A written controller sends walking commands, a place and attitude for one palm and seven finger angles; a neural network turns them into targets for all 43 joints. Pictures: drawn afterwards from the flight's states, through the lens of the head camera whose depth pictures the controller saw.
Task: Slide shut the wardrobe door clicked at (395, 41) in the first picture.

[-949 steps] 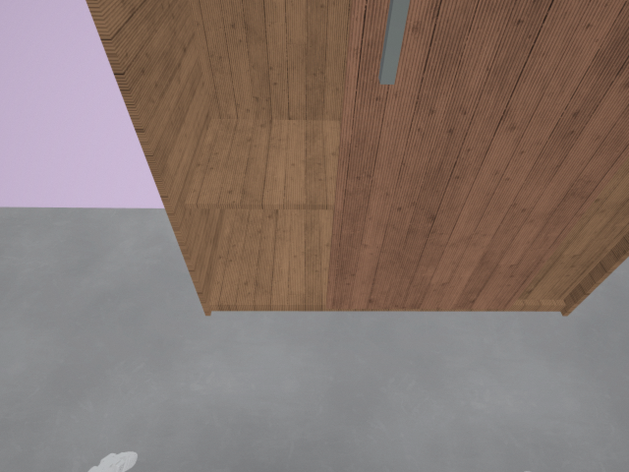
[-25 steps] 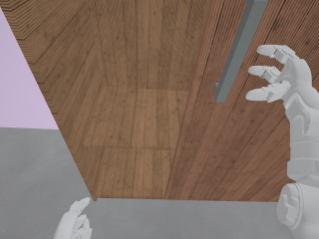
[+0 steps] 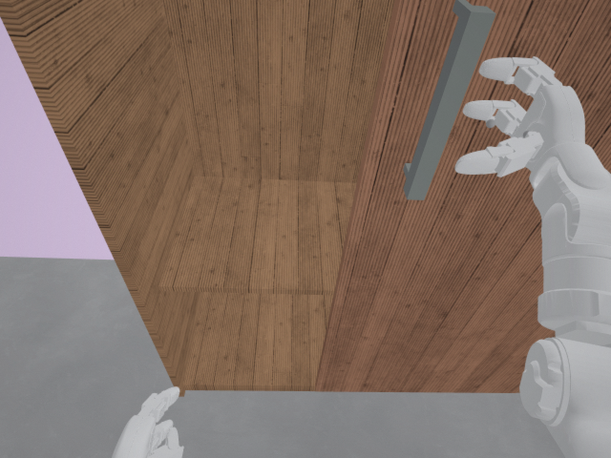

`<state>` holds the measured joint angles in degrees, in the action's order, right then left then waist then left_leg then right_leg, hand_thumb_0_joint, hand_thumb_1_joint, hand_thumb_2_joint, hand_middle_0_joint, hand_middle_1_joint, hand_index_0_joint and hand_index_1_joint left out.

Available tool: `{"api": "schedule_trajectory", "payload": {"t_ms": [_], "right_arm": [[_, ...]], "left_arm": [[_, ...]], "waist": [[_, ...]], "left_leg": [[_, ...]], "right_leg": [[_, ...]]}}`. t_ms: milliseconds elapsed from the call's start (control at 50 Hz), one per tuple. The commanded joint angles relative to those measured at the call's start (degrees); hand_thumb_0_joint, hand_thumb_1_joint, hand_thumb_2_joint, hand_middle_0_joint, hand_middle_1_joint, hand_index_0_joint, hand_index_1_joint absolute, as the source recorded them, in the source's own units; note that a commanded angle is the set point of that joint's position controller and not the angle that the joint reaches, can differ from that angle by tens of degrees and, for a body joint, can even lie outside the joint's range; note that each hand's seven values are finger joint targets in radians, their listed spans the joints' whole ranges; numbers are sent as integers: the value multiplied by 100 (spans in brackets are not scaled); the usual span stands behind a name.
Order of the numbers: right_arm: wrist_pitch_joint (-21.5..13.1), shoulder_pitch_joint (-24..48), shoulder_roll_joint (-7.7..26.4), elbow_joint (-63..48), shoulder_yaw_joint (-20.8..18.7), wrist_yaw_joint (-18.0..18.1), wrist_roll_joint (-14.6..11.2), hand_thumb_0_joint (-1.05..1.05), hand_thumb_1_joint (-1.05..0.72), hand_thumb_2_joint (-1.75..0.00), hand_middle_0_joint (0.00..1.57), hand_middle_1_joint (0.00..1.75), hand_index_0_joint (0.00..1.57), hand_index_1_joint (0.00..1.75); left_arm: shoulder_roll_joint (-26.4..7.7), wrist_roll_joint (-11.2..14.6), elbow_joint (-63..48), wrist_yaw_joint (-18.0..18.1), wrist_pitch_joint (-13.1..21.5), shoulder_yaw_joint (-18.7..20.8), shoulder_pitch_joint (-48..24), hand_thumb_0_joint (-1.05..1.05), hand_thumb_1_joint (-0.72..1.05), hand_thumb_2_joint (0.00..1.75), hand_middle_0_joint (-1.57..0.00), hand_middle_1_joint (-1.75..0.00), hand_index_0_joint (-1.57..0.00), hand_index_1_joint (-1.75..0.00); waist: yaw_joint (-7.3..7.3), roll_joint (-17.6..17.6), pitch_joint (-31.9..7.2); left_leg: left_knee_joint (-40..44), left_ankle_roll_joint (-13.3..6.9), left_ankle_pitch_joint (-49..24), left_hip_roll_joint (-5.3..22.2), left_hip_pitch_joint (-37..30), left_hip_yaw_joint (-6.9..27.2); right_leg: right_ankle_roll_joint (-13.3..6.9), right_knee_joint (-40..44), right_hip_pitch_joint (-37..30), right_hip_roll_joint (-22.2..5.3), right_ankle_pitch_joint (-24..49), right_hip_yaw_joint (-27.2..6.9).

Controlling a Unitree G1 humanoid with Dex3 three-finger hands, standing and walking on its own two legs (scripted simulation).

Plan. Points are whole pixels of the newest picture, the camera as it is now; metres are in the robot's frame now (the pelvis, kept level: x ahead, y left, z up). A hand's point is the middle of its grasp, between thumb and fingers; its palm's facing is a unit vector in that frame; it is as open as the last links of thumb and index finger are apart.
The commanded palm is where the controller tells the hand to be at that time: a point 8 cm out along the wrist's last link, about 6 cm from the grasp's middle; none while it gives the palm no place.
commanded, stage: move the hooked fingers beside the handle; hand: right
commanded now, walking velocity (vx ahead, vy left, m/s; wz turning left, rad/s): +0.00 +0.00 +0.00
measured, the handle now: (435, 110) +0.47 -0.11 +0.27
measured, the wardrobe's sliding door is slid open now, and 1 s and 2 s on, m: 0.42 0.42 0.42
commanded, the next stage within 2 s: feel for the door with the fingertips in 1.72 s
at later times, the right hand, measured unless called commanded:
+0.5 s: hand (502, 135) +0.41 -0.18 +0.27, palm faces +0.01 +1.00 -0.06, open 14.0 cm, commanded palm +0.38 -0.21 +0.25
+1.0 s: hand (501, 149) +0.41 -0.18 +0.26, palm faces -0.02 +1.00 -0.04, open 14.0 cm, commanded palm +0.39 -0.22 +0.25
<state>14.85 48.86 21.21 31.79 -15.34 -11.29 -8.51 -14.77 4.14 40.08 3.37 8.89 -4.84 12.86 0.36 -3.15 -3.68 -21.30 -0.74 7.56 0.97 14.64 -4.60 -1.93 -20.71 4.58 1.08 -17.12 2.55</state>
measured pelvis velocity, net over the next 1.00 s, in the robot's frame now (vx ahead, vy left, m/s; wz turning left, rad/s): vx -0.01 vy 0.01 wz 0.00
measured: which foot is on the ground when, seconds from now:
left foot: down 0.00-1.00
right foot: down 0.00-1.00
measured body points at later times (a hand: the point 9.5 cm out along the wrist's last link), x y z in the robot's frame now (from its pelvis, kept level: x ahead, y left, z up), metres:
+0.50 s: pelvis -0.01 +0.01 +0.00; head -0.02 +0.03 +0.45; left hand +0.16 +0.24 -0.09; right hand +0.40 -0.23 +0.28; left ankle +0.04 +0.12 -0.74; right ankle -0.07 -0.09 -0.74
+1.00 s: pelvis -0.01 +0.01 +0.00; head -0.02 +0.03 +0.45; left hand +0.13 +0.25 -0.10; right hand +0.40 -0.24 +0.26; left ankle +0.04 +0.12 -0.74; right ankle -0.07 -0.09 -0.74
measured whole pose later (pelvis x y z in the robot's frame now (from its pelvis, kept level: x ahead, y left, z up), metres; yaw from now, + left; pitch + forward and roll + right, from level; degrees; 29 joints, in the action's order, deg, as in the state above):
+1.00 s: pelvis -0.01 +0.01 +0.00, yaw +0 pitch +1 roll +0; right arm 15.8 48.0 24.4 36.8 -16.0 -15.3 -10.4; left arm -16.4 5.2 40.4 3.8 8.0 -4.5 13.5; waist -0.1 -3.2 -3.3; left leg -20.8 -1.3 6.1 0.9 15.8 -4.9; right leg -1.7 -21.4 6.4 1.0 -16.1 2.3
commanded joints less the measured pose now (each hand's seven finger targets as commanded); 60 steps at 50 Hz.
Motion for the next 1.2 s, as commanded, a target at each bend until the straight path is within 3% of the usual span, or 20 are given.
{"api": "schedule_trajectory", "payload": {"t_ms": [0,60,120,180,220,240,300,320,400,420,520,560,600,700,880,920,1020,1080,1100,1180], "right_arm": [[269,2208,803,266,65,-151,-72,0,50,-30,30,120,30,120],[124,2328,919,-270,-81,-247,-186,0,50,-30,30,120,30,120],[-157,2518,730,-908,75,-219,-227,0,50,-30,30,120,30,120],[-471,3005,1211,-1968,-308,-142,-334,0,50,-30,30,120,30,120],[-617,3180,1656,-2429,-635,-21,-306,0,50,-30,30,120,30,120],[-636,3015,1919,-2456,-836,36,-227,0,50,-30,30,120,30,120],[-419,2873,1951,-2108,-676,133,-66,0,50,-30,30,120,30,120],[-318,2680,1684,-1730,-601,120,-43,0,50,-30,30,120,30,120],[125,2243,1182,-821,-165,-148,-108,0,50,-30,30,120,30,120],[150,2265,835,-743,35,-237,-189,0,50,-30,30,120,30,120],[-107,2346,677,-1459,103,-417,-432,0,50,-30,30,120,30,120],[-248,2628,1001,-1709,-129,-315,-448,0,50,-30,30,120,30,120],[-344,3021,1255,-2002,-244,-127,-398,0,50,-30,30,120,30,120],[-304,2913,1951,-1756,-692,167,-100,0,50,-30,30,120,30,120],[-125,2487,1153,-378,-93,-467,-255,0,50,-30,30,120,30,120],[-257,2598,1211,-587,-128,-508,-326,0,50,-30,30,120,30,120],[-677,3102,1621,-1773,-473,-313,-372,0,50,-30,30,120,30,120],[-641,3059,1686,-1634,-528,-189,-289,0,50,-30,30,120,30,120],[-537,2983,1918,-1444,-632,-129,-292,0,50,-30,30,120,30,120],[-225,2371,1597,-797,-508,-144,-139,0,50,-30,30,120,30,120]], "left_arm": [[-851,96,-613,29,121,312,-480,0,90,90,-20,-30,-20,-30],[-838,82,-766,27,78,332,-493,0,90,90,-20,-30,-20,-30],[-793,69,-842,-11,120,369,-486,0,90,90,-20,-30,-20,-30],[-768,39,-965,4,202,363,-638,0,90,90,-20,-30,-20,-30],[-756,-4,-972,10,263,339,-684,0,90,90,-20,-30,-20,-30],[-747,-20,-987,24,270,321,-693,0,90,90,-20,-30,-20,-30],[-751,13,-922,-1,266,307,-732,0,90,90,-20,-30,-20,-30],[-708,10,-855,40,226,264,-721,0,90,90,-20,-30,-20,-30],[-801,97,-820,41,153,293,-714,0,90,90,-20,-30,-20,-30],[-782,93,-806,54,152,285,-692,0,90,90,-20,-30,-20,-30],[-762,101,-953,15,207,313,-806,0,90,90,-20,-30,-20,-30],[-758,94,-936,33,226,305,-829,0,90,90,-20,-30,-20,-30],[-740,86,-900,40,271,289,-875,0,90,90,-20,-30,-20,-30],[-725,36,-868,63,248,243,-854,0,90,90,-20,-30,-20,-30],[-820,115,-828,114,173,269,-647,0,90,90,-20,-30,-20,-30],[-841,120,-860,106,213,299,-627,0,90,90,-20,-30,-20,-30],[-796,60,-905,51,372,316,-639,0,90,90,-20,-30,-20,-30],[-786,50,-837,73,388,300,-616,0,90,90,-20,-30,-20,-30],[-842,68,-785,25,393,334,-612,0,90,90,-20,-30,-20,-30],[-836,63,-772,70,294,300,-576,0,90,90,-20,-30,-20,-30]], "waist": [[9,429,-706],[18,499,-1352],[42,528,-1725],[-56,444,-2353],[-122,261,-2422],[-187,222,-2372],[-217,-12,-1828],[-107,48,-1478],[-63,196,-1043],[47,346,-1035],[25,436,-1689],[7,536,-1743],[-28,270,-1596],[-171,157,-1613],[74,436,-1248],[84,511,-1440],[-32,-65,-2108],[-20,91,-1804],[-112,247,-1663],[-82,257,-1239]], "left_leg": [[14,-277,-1132,34,-878,231],[-80,-247,-1307,59,-1093,275],[-156,-242,-1510,36,-1174,275],[-217,-219,-1793,27,-1592,343],[-210,-215,-1833,31,-1747,390],[-198,-212,-1846,36,-1847,384],[-100,-239,-1698,70,-1695,363],[-48,-215,-1543,58,-1574,364],[56,-253,-1215,55,-1233,305],[57,-226,-1194,47,-1153,307],[-60,-224,-1385,21,-1241,307],[-20,-192,-1178,13,-1269,335],[11,-208,-1012,16,-1206,356],[30,-211,-1076,70,-1552,400],[109,-209,-874,62,-1115,372],[96,-198,-883,56,-1140,379],[-1,-234,-1284,43,-1462,413],[23,-210,-1272,26,-1436,362],[47,-234,-1236,37,-1453,344],[65,-216,-1050,49,-1282,336]], "right_leg": [[148,315,790,-106,1611,-357],[88,210,591,-109,1716,-335],[79,117,354,-126,1996,-362],[79,82,70,-92,2259,-384],[88,101,38,-85,2299,-400],[93,139,94,-82,2331,-385],[112,211,385,-33,2129,-352],[89,274,447,-84,1922,-297],[62,323,629,-58,1560,-306],[35,307,549,-85,1499,-301],[28,147,213,-67,1759,-364],[17,172,235,-67,1564,-384],[33,199,281,-42,1463,-420],[58,294,509,-25,1511,-370],[-10,302,612,-78,1165,-328],[-21,254,542,-82,1216,-343],[57,187,132,-66,1750,-393],[73,251,269,-83,1753,-383],[82,261,481,-52,1716,-428],[61,372,647,-98,1499,-331]]}}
